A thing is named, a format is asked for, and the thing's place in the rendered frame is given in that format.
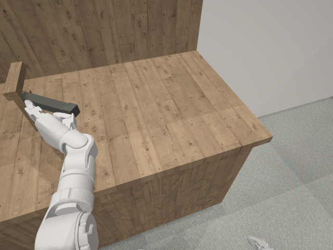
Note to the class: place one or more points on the counter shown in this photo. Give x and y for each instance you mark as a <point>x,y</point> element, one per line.
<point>171,135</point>

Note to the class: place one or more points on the left robot forearm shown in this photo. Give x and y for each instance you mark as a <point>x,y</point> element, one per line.
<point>75,188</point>

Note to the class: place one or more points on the robot left upper arm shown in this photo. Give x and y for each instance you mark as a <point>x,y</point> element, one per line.
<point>75,231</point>

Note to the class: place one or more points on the robot right hand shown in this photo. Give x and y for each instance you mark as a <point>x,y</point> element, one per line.
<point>258,244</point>

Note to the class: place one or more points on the robot left hand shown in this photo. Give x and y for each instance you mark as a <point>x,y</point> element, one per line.
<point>51,127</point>

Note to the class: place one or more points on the tap lever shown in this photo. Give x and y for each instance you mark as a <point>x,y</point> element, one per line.
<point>51,105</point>

